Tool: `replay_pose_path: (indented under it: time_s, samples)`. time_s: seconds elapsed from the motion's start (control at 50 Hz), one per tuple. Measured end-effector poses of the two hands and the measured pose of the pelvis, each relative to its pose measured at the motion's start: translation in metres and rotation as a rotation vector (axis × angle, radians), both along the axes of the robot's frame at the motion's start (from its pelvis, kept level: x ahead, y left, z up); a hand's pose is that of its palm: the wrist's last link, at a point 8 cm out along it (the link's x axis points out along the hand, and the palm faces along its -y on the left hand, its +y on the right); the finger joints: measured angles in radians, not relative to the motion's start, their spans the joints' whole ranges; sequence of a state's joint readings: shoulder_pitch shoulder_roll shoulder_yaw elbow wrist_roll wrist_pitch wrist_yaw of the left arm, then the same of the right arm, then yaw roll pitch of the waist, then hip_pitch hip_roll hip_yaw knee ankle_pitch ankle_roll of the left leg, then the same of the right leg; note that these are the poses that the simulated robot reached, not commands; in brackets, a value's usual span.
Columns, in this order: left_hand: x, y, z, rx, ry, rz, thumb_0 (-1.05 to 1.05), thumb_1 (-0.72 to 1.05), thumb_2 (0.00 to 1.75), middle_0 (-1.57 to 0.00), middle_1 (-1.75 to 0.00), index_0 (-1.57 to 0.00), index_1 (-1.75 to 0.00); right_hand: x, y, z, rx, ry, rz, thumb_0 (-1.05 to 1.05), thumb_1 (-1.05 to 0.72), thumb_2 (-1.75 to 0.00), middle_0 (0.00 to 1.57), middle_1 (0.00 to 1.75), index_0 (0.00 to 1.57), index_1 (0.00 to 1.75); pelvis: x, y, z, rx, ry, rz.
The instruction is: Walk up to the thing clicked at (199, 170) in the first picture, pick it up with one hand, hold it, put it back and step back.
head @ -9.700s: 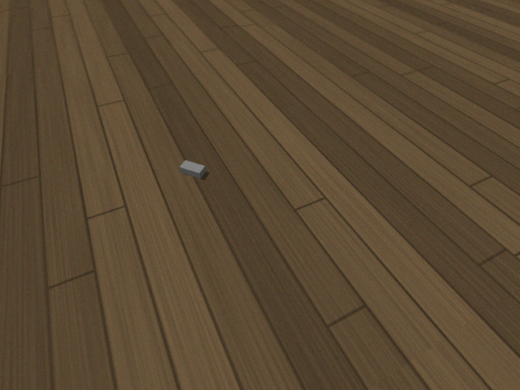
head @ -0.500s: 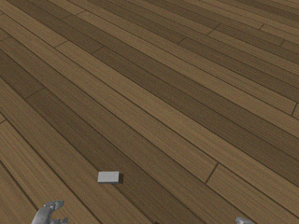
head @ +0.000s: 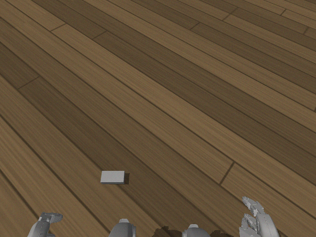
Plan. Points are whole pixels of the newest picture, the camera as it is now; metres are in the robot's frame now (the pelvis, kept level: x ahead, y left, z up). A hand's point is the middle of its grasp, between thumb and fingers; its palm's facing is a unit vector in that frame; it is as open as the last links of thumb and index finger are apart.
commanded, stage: rise first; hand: left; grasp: from above
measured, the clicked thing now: (113, 177) +0.46 +0.25 -0.68
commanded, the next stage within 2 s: none
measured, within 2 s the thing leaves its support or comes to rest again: neither
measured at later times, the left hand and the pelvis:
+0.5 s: hand (70, 229) +0.18 +0.29 -0.27, palm faces -0.39 -0.66 -0.64, open 14.3 cm; pelvis -0.03 +0.00 -0.13, yaw -1 degrees
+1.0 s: hand (90, 195) +0.31 +0.29 -0.44, palm faces -0.49 -0.20 -0.85, open 14.1 cm; pelvis -0.10 -0.01 -0.30, yaw -5 degrees
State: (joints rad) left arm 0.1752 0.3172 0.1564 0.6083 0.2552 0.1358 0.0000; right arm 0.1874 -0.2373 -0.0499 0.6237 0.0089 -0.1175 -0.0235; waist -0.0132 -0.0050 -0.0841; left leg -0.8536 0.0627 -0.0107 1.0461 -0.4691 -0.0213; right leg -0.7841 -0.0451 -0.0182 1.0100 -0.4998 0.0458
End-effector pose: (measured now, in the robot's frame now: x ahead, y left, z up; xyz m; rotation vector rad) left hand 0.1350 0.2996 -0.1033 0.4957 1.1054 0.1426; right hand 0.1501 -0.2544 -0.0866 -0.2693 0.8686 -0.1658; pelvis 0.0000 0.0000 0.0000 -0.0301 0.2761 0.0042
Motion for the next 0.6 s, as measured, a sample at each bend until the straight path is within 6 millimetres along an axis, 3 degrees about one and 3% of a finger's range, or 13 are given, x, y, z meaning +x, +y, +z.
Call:
replay_pose_path:
  time_s: [0.22, 0.32, 0.42, 0.6]
  samples:
    - [-0.004, 0.0, -0.017, 0.035, 0.019, -0.047, 0.0, -0.56, 1.02, -0.08, -1.04, -0.06, -1.05, 0.016, 0.014, -0.018, 0.018, -0.066, 0.045, 0.01, -0.9, -0.9, 0.2, 0.3, 0.21, 0.3, -0.003, 0.001, -0.024, -0.011, 0.057, 0.004]
    - [0.001, 0.005, -0.039, 0.082, 0.03, -0.117, 0.0, -0.58, 1.01, -0.09, -1.03, -0.07, -1.04, 0.016, 0.013, -0.039, 0.013, -0.073, 0.073, 0.01, -0.91, -0.9, 0.2, 0.3, 0.21, 0.3, -0.01, -0.001, -0.045, -0.012, 0.105, 0.004]
    - [0.023, 0.015, -0.083, 0.159, 0.008, -0.24, 0.0, -0.58, 1.01, -0.1, -1.03, -0.08, -1.04, 0.013, 0.003, -0.081, -0.004, -0.067, 0.099, 0.01, -0.92, -0.91, 0.2, 0.3, 0.21, 0.3, -0.022, -0.003, -0.086, -0.009, 0.181, -0.001]
    - [0.086, 0.012, -0.161, 0.329, -0.144, -0.512, 0.0, -0.58, 1.01, -0.13, -1.01, -0.1, -1.03, -0.014, -0.018, -0.189, -0.02, 0.043, 0.078, 0.01, -0.92, -0.91, 0.2, 0.3, 0.21, 0.3, -0.05, -0.006, -0.175, -0.013, 0.287, -0.014]
